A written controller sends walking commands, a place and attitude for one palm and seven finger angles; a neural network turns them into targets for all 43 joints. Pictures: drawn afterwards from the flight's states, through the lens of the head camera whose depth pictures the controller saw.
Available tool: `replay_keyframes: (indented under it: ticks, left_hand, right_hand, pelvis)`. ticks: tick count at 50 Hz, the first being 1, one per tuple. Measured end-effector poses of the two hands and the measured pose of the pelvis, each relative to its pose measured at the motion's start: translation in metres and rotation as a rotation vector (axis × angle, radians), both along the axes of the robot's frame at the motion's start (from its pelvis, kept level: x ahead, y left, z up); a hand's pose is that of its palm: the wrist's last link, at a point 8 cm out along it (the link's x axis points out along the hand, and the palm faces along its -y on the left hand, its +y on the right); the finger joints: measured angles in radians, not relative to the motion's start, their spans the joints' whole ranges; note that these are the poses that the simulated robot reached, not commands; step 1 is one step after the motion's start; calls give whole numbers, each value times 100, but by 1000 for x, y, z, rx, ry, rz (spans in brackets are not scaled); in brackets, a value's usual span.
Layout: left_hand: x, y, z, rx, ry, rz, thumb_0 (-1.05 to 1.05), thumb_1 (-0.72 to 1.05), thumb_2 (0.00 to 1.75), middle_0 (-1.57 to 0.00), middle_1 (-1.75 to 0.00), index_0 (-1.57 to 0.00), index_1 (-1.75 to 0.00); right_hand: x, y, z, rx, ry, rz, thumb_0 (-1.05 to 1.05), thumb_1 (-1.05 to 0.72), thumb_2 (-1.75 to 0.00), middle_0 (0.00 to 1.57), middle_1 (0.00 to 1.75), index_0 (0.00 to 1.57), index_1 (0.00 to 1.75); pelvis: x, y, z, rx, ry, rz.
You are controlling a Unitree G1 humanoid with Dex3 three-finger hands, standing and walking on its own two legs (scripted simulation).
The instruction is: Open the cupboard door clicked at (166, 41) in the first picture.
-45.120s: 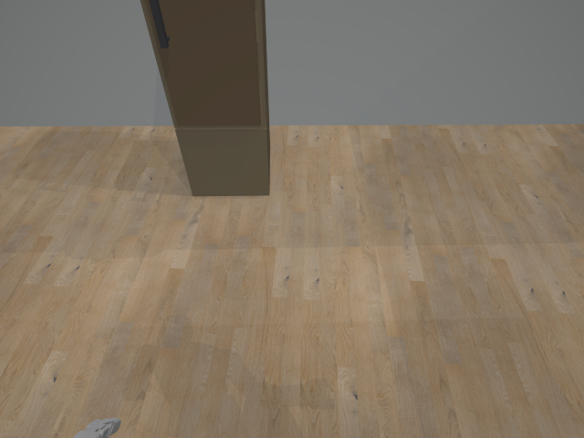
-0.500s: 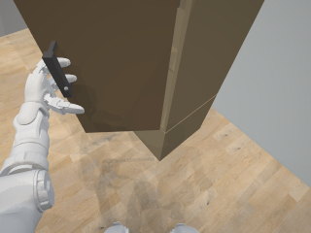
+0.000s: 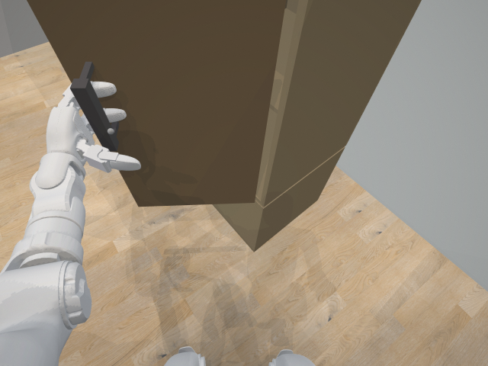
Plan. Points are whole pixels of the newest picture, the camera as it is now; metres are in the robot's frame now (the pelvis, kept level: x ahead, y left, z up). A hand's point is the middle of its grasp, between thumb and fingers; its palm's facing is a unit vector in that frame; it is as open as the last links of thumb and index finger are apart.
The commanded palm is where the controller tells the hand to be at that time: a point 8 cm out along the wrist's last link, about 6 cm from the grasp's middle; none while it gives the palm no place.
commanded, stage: close the thumb around the handle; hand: left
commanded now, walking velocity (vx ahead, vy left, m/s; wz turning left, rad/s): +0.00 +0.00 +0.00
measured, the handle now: (100, 109) +0.52 +0.23 +0.10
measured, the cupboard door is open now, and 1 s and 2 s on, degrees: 54 59 100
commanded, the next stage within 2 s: pull the door open along its arc in 0.62 s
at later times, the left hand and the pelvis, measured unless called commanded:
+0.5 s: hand (109, 135) +0.46 +0.20 +0.10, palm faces +0.03 -1.00 +0.00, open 6.3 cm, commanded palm +0.43 +0.25 +0.10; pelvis +0.01 +0.00 +0.00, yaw +0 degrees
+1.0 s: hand (109, 145) +0.44 +0.20 +0.10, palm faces +0.00 -1.00 +0.00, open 5.7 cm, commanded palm +0.38 +0.25 +0.10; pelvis +0.01 +0.00 +0.01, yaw -1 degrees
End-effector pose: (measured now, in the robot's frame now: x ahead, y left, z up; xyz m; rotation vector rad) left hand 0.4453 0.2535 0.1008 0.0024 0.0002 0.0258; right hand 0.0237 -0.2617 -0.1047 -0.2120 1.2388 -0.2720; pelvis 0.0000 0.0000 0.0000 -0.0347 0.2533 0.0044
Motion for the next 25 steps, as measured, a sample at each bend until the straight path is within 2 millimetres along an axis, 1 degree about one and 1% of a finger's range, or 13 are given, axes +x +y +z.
replay_keyframes:
  ticks: [4,8,25]
  left_hand:
    - [0,0,0,1,0,1,-1,-39,34,-30,-121,-29,-121]
    - [0,0,0,1,2,1,-1,-24,41,-31,-123,-30,-123]
    - [-9,0,0,2,-1,5,1,63,78,-37,-132,-36,-132]
  right_hand:
    - [1,0,0,1,-3,-3,1,-90,-90,20,30,21,30]
    - [3,-1,1,-1,-5,-3,1,-90,-90,20,30,21,30]
    - [23,-3,2,2,-44,15,1,-90,-90,20,30,21,30]
  pelvis:
    - [2,0,0,0,-2,-1]
    - [3,0,1,0,-3,0]
    - [6,-2,3,2,-18,3]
